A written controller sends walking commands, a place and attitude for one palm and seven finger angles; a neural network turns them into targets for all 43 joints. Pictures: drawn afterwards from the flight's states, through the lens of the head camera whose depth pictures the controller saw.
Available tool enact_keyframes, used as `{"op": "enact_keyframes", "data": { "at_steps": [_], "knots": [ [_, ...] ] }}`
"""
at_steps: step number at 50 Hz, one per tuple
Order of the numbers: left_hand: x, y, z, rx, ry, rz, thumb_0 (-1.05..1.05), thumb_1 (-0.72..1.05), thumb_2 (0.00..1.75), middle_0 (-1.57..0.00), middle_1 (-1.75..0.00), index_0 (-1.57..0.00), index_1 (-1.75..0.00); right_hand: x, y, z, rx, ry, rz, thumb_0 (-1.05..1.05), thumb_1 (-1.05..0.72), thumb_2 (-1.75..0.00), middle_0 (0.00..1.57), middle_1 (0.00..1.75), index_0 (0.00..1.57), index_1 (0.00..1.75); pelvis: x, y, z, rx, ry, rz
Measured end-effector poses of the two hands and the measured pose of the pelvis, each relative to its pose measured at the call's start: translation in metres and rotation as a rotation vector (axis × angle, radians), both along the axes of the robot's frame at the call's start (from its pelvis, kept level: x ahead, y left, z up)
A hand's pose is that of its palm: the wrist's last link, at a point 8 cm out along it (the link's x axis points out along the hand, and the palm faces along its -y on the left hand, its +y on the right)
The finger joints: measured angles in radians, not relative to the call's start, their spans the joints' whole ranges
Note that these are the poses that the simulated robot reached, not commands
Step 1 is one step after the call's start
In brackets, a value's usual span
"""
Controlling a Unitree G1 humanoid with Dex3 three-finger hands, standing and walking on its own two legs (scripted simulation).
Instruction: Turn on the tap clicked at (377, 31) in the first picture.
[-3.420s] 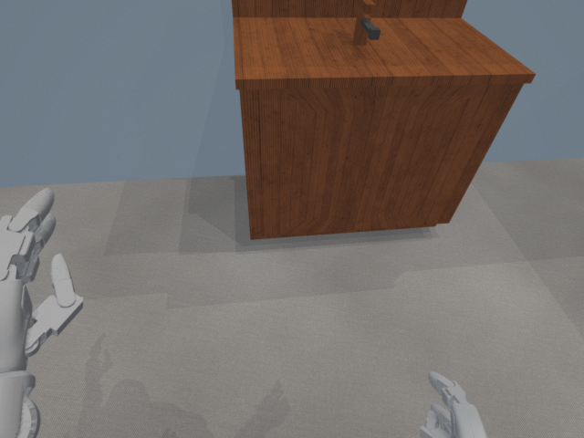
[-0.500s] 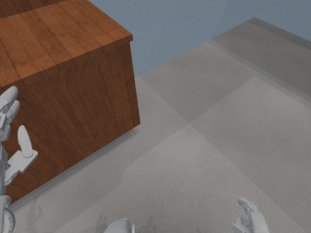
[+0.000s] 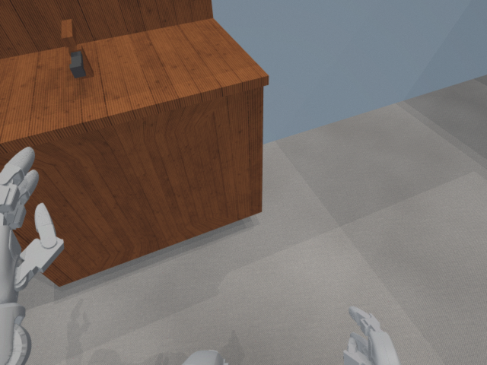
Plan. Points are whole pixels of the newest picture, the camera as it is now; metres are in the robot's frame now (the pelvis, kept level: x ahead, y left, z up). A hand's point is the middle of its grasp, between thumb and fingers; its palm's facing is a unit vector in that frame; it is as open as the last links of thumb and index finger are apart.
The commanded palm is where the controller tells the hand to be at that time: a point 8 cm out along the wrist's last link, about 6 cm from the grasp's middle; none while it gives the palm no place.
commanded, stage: take the last steps up to it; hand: left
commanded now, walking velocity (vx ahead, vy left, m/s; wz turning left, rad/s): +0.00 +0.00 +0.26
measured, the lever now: (77, 70) +0.74 +0.52 +0.11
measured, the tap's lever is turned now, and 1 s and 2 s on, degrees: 0 0 0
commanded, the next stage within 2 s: none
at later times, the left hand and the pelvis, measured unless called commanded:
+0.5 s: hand out of the picture +0.14 +0.28 +0.19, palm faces +0.55 -0.76 -0.35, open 7.4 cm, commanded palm +0.09 +0.31 +0.19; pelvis -0.03 +0.01 +0.01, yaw +8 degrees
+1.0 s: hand out of the picture +0.20 +0.31 +0.18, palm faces +0.55 -0.75 -0.37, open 7.4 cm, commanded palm +0.14 +0.33 +0.19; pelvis +0.02 +0.03 +0.00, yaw +8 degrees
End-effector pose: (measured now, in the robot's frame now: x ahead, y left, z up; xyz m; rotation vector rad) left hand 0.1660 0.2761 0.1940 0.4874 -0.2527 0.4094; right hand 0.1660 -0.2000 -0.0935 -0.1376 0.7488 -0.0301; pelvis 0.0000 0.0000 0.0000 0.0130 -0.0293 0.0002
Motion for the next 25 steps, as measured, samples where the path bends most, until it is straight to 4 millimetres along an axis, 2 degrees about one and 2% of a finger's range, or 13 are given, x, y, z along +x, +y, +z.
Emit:
{"op": "enact_keyframes", "data": {
  "at_steps": [8, 13, 16, 20, 25],
  "knots": [
    [-0.023, -0.002, -0.003, -0.026, 0.014, 0.014, 0.01, 0.89, 0.90, -0.21, -0.30, -0.21, -0.31, -0.013, -0.035, 0.025, -0.125, 0.001, -0.019, 0.01, -0.91, -0.90, 0.20, 0.30, 0.20, 0.30, -0.018, -0.007, 0.012, 0.028, 0.021, 0.063],
    [-0.050, 0.014, 0.005, -0.001, -0.069, 0.019, 0.01, 0.89, 0.90, -0.22, -0.30, -0.22, -0.31, -0.020, -0.042, 0.038, -0.207, -0.019, -0.007, 0.01, -0.91, -0.90, 0.20, 0.30, 0.20, 0.30, -0.031, 0.003, 0.008, 0.014, 0.036, 0.092],
    [-0.063, 0.028, 0.004, 0.005, -0.131, 0.037, 0.01, 0.89, 0.90, -0.22, -0.30, -0.22, -0.31, -0.025, -0.036, 0.039, -0.220, -0.048, -0.017, 0.01, -0.91, -0.90, 0.20, 0.30, 0.20, 0.30, -0.039, 0.010, 0.000, 0.007, 0.018, 0.097],
    [-0.071, 0.042, 0.000, 0.003, -0.113, 0.083, 0.01, 0.89, 0.90, -0.21, -0.30, -0.21, -0.31, -0.037, -0.014, 0.033, -0.150, -0.035, -0.009, 0.01, -0.91, -0.90, 0.20, 0.30, 0.20, 0.30, -0.038, 0.013, 0.005, -0.013, 0.009, 0.124],
    [-0.074, 0.037, 0.003, -0.005, -0.088, 0.096, 0.01, 0.89, 0.90, -0.21, -0.30, -0.21, -0.31, -0.045, 0.013, 0.020, -0.065, 0.009, 0.043, 0.01, -0.91, -0.90, 0.20, 0.30, 0.20, 0.30, -0.033, 0.011, 0.010, -0.029, 0.007, 0.131]
  ]
}}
